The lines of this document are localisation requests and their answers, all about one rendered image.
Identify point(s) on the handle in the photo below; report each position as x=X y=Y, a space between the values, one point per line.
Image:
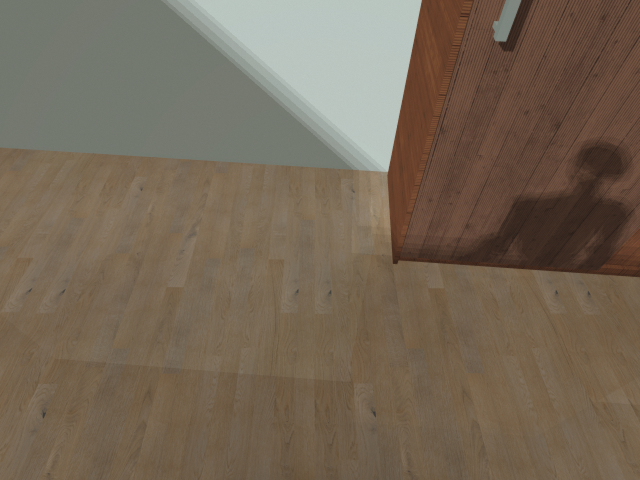
x=503 y=26

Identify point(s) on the wardrobe door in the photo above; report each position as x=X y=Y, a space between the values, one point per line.
x=629 y=253
x=536 y=156

